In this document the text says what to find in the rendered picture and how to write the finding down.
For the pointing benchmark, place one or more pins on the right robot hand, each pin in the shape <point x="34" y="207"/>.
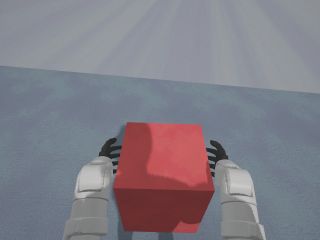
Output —
<point x="220" y="154"/>

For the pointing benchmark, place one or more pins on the left robot hand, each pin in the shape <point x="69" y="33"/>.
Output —
<point x="106" y="150"/>

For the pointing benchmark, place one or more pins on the robot right forearm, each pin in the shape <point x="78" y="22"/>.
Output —
<point x="240" y="219"/>

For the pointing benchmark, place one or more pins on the carton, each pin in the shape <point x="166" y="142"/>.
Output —
<point x="163" y="181"/>

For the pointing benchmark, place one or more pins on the robot left forearm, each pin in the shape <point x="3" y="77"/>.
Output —
<point x="88" y="219"/>

